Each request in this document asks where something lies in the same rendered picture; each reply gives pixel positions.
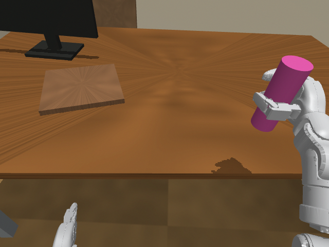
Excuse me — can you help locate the right robot hand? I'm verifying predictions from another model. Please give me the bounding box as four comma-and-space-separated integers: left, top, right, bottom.
252, 68, 326, 125

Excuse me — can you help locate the table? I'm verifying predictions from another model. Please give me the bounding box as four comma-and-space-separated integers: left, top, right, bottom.
0, 27, 329, 238

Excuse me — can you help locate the left robot hand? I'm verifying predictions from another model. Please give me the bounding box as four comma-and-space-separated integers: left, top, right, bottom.
52, 202, 78, 247

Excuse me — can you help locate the right robot arm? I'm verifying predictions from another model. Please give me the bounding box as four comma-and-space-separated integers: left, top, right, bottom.
291, 112, 329, 247

